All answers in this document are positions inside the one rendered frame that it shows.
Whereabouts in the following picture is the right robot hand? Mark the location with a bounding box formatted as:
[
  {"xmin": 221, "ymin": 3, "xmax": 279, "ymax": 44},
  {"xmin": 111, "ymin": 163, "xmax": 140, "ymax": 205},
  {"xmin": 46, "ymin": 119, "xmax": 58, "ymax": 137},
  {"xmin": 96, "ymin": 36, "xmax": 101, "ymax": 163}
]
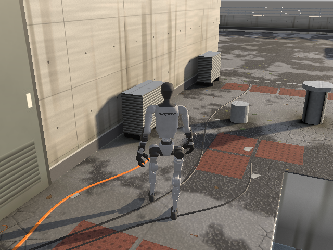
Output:
[{"xmin": 182, "ymin": 143, "xmax": 194, "ymax": 154}]

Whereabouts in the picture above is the robot left upper arm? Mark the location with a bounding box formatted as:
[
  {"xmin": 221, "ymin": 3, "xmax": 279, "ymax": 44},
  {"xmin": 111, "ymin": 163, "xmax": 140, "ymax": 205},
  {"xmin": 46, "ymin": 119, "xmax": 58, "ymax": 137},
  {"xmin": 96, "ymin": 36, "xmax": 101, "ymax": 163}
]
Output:
[{"xmin": 143, "ymin": 105, "xmax": 156, "ymax": 135}]

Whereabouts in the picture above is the left robot hand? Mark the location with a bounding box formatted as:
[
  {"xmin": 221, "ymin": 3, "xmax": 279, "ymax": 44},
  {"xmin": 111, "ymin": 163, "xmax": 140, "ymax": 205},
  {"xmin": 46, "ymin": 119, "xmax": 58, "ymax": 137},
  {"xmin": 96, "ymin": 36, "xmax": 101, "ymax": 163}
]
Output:
[{"xmin": 136, "ymin": 152, "xmax": 149, "ymax": 167}]

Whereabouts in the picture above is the left robot forearm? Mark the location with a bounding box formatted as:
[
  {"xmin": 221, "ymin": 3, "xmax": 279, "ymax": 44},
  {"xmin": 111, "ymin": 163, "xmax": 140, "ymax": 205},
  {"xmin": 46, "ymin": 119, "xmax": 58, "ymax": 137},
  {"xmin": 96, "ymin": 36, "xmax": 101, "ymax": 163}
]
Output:
[{"xmin": 137, "ymin": 127, "xmax": 148, "ymax": 154}]

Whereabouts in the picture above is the robot right shin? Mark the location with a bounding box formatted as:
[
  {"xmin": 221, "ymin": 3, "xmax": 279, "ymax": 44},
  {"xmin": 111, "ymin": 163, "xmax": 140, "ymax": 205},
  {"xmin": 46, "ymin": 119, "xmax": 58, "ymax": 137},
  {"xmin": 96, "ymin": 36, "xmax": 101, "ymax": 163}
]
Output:
[{"xmin": 172, "ymin": 178, "xmax": 181, "ymax": 212}]

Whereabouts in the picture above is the right robot forearm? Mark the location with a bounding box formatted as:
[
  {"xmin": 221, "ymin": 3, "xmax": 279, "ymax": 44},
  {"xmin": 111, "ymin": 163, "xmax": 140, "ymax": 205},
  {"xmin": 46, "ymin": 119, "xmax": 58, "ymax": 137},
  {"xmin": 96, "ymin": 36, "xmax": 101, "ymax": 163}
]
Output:
[{"xmin": 185, "ymin": 126, "xmax": 194, "ymax": 145}]

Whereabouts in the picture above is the robot right foot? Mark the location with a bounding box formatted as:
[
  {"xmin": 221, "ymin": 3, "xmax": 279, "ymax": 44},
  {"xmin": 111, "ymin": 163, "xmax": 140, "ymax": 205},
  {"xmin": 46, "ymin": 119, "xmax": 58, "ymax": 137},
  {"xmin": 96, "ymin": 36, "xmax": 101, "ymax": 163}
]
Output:
[{"xmin": 171, "ymin": 206, "xmax": 178, "ymax": 220}]

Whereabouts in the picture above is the robot right upper arm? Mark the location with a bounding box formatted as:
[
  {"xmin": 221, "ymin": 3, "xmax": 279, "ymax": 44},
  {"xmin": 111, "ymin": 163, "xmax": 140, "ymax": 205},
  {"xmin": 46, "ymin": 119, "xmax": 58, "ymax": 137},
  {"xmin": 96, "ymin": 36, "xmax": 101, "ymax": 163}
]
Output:
[{"xmin": 178, "ymin": 105, "xmax": 191, "ymax": 133}]

